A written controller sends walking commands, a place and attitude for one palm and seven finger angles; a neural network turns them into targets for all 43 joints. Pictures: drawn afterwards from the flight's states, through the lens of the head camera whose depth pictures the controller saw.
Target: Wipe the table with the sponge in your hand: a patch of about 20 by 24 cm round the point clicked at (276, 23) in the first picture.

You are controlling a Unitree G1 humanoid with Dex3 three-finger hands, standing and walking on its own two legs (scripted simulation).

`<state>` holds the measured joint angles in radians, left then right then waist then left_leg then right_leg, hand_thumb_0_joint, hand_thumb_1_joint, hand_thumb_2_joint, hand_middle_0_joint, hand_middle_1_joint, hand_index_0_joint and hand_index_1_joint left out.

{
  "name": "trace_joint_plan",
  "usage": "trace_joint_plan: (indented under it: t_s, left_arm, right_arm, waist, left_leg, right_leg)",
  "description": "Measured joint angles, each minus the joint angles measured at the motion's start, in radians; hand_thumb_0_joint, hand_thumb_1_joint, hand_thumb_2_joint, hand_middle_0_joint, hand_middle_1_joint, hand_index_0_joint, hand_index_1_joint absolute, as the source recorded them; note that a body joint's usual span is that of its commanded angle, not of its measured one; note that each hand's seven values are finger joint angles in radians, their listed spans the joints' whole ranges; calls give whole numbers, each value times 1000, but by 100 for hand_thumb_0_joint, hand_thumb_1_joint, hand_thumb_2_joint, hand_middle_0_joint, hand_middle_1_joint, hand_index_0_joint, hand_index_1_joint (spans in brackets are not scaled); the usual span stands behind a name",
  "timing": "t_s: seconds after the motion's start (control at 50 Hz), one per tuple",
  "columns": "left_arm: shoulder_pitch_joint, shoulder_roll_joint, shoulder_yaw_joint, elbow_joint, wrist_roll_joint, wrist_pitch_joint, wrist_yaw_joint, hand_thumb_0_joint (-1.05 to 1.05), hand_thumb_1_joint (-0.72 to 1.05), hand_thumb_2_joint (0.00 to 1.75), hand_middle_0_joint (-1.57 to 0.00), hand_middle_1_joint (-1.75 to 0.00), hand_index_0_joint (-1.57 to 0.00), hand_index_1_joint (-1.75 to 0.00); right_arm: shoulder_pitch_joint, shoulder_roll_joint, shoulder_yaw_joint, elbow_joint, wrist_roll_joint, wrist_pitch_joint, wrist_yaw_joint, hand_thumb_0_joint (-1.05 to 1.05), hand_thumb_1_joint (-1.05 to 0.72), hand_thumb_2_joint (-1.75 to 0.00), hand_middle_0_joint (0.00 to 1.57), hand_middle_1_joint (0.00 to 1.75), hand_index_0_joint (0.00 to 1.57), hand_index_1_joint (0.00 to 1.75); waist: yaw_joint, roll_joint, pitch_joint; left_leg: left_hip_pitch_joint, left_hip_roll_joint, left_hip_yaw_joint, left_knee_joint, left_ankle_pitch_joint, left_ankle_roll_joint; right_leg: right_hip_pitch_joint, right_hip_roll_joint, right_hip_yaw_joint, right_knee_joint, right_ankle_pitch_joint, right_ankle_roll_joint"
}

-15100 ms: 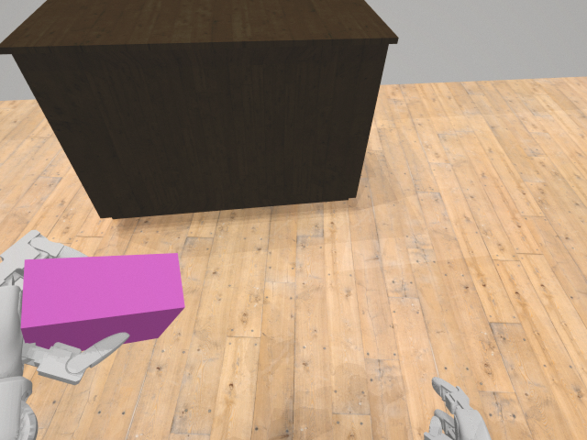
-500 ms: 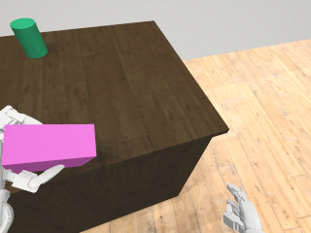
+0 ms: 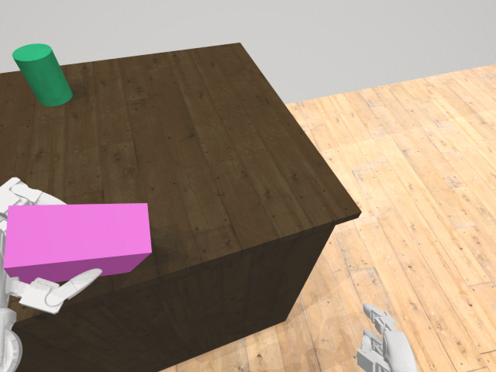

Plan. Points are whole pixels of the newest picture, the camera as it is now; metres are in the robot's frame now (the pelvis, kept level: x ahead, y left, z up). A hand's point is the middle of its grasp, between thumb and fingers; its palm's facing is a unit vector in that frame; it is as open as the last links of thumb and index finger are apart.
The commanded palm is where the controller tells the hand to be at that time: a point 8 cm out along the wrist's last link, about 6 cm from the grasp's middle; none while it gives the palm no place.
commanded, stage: look again from close up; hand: left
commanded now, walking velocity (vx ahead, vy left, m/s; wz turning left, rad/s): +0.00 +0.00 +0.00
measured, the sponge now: (101, 244) +0.24 +0.21 +0.13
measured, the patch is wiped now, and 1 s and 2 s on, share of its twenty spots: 0.00 0.00 0.00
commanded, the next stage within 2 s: turn the palm down, sponge in hand in 0.10 s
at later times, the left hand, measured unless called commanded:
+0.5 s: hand (58, 255) +0.20 +0.23 +0.17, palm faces +0.35 -0.73 -0.58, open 10.3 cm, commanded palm +0.16 +0.27 +0.20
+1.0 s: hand (51, 233) +0.21 +0.23 +0.20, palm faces +0.34 -0.46 -0.82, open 10.3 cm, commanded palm +0.17 +0.25 +0.24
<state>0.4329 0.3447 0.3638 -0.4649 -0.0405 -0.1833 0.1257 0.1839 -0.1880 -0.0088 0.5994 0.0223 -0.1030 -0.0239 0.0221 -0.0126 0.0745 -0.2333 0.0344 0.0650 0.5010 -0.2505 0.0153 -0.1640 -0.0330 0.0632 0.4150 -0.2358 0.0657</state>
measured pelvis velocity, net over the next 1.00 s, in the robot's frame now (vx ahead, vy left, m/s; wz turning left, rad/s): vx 0.00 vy -0.06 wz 0.04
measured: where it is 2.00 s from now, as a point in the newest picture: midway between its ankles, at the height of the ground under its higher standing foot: outside the picture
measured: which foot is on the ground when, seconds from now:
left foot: down 0.00-1.00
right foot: down 0.00-1.00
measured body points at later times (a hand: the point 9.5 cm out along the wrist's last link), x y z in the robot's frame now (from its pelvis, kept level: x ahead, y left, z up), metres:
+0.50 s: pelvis -0.02 -0.02 -0.01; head -0.02 -0.03 +0.44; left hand +0.18 +0.27 +0.20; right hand +0.20 -0.22 -0.08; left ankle +0.01 +0.11 -0.74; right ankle -0.01 -0.16 -0.74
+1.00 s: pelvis +0.00 -0.06 +0.00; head +0.00 -0.10 +0.44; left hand +0.19 +0.25 +0.24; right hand +0.21 -0.28 -0.10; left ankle +0.01 +0.11 -0.74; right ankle -0.01 -0.16 -0.74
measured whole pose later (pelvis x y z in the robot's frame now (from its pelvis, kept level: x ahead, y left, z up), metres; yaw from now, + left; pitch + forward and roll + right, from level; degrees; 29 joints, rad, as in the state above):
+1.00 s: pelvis +0.00 -0.06 +0.00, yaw +2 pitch -3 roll +1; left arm 0.26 0.64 0.34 -0.42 0.21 0.13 -0.02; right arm 0.18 -0.27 0.00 0.64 0.04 -0.10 -0.09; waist 0.10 0.10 0.03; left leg -0.21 0.07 0.00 0.49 -0.23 -0.05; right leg -0.18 -0.01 -0.06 0.54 -0.31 -0.02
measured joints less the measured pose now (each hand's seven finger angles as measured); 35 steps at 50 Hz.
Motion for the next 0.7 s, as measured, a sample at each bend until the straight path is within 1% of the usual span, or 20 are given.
trace_joint_plan:
  t_s: [0.2,0.22,0.24,0.26,0.28,0.32,0.34,0.36,0.38,0.42,0.44,0.46,0.5,0.54,0.58,0.64,0.7]
  left_arm:
    - [-4,3,-4,-5,0,1,3,-1,-51,102,-71,-136,-72,-135]
    - [-44,45,-14,9,4,-3,-4,-1,-51,102,-71,-136,-72,-135]
    - [-119,101,-14,45,30,-6,-24,-1,-51,102,-71,-136,-72,-135]
    - [-194,138,-12,87,49,13,-41,-1,-51,102,-71,-136,-72,-135]
    - [-253,154,-3,119,51,50,-57,-1,-51,102,-71,-136,-72,-135]
    - [-308,149,25,149,30,141,-79,-1,-51,102,-71,-136,-72,-135]
    - [-307,136,35,147,25,183,-82,-1,-51,102,-71,-136,-72,-135]
    - [-291,122,38,132,32,218,-82,-1,-51,102,-71,-136,-72,-135]
    - [-263,109,30,110,49,245,-82,-1,-51,102,-71,-136,-72,-135]
    - [-185,98,-5,54,93,279,-86,-1,-51,102,-71,-136,-72,-135]
    - [-151,100,-24,25,108,284,-83,-1,-51,102,-71,-136,-72,-135]
    - [-126,102,-39,1,116,277,-80,-1,-51,102,-71,-136,-72,-135]
    - [-103,114,-55,-22,121,249,-75,-1,-51,102,-71,-136,-72,-135]
    - [-124,137,-62,-8,133,233,-68,-1,-51,102,-71,-136,-72,-135]
    - [-165,151,-56,33,142,232,-59,-1,-51,102,-71,-136,-72,-135]
    - [-210,169,-35,91,163,269,-61,-1,-51,102,-71,-136,-72,-135]
    - [-233,186,-28,134,188,307,-84,-1,-51,102,-71,-136,-72,-135]
  right_arm:
    - [-3,3,2,-10,2,4,-2,1,-90,-90,21,30,20,30]
    - [19,-5,19,-37,14,8,-29,1,-90,-90,21,30,20,30]
    - [36,-6,23,-44,-4,-4,-40,1,-91,-90,21,30,20,30]
    - [41,-7,24,-31,-16,-13,-34,1,-91,-90,21,30,20,30]
    - [36,-8,29,-9,-23,-16,-20,1,-91,-90,20,30,20,30]
    - [16,-12,41,31,-24,-12,4,1,-90,-90,21,30,20,30]
    - [5,-15,46,42,-21,-9,13,1,-90,-90,21,30,20,30]
    - [-7,-18,51,47,-19,-7,20,1,-90,-90,21,30,20,30]
    - [-18,-21,54,44,-18,-6,23,1,-90,-90,21,30,20,30]
    - [-34,-25,58,28,-20,-1,22,1,-90,-90,21,30,21,30]
    - [-39,-26,58,18,-23,1,18,1,-90,-90,21,30,21,30]
    - [-42,-27,57,11,-26,0,11,1,-90,-90,21,30,21,30]
    - [-49,-28,54,8,-29,-5,-4,1,-90,-90,21,30,21,30]
    - [-51,-31,50,14,-26,-3,-19,1,-90,-90,21,30,20,30]
    - [-54,-35,47,27,-22,-2,-30,1,-90,-90,21,30,20,30]
    - [-54,-43,49,41,-11,6,-44,1,-90,-90,21,30,20,30]
    - [-48,-53,49,44,-2,4,-59,1,-90,-90,21,30,20,30]
  waist:
    - [-4,-5,2]
    - [8,-6,12]
    - [27,-10,21]
    - [38,-12,22]
    - [44,-13,13]
    - [50,-7,-15]
    - [51,-3,-27]
    - [48,2,-35]
    - [43,10,-39]
    - [30,22,-42]
    - [27,26,-43]
    - [27,29,-43]
    - [32,32,-42]
    - [47,36,-42]
    - [61,43,-40]
    - [73,56,-42]
    - [76,72,-40]
  left_leg:
    - [-1,-5,-3,1,2,4]
    - [-2,-8,-10,7,2,4]
    - [-4,-13,-17,13,2,1]
    - [-8,-18,-26,17,5,-3]
    - [-11,-20,-30,17,9,-8]
    - [-12,-17,-24,16,11,-12]
    - [-11,-15,-15,18,9,-12]
    - [-10,-13,-7,21,5,-11]
    - [-8,-11,-2,23,3,-11]
    - [-8,-10,1,25,4,-12]
    - [-10,-10,0,26,6,-13]
    - [-13,-11,-3,28,8,-16]
    - [-20,-10,-14,33,13,-22]
    - [-27,-7,-29,37,17,-30]
    - [-26,-3,-44,36,23,-39]
    - [-16,6,-58,25,32,-48]
    - [-2,14,-68,12,37,-52]
  right_leg:
    - [3,-5,-4,-3,2,3]
    - [4,-7,-11,7,-2,4]
    - [-4,-11,-19,34,-13,-9]
    - [-15,-15,-32,61,-23,-23]
    - [-27,-19,-42,81,-26,-30]
    - [-38,-22,-57,94,-27,-36]
    - [-38,-25,-65,94,-32,-38]
    - [-38,-26,-65,93,-38,-34]
    - [-39,-26,-62,97,-40,-28]
    - [-47,-25,-58,113,-42,-24]
    - [-52,-26,-59,122,-45,-25]
    - [-56,-26,-62,131,-48,-27]
    - [-64,-26,-73,146,-54,-31]
    - [-68,-22,-86,157,-59,-39]
    - [-64,-17,-101,160,-60,-47]
    - [-52,-7,-116,153,-58,-60]
    - [-37,1,-126,144,-56,-70]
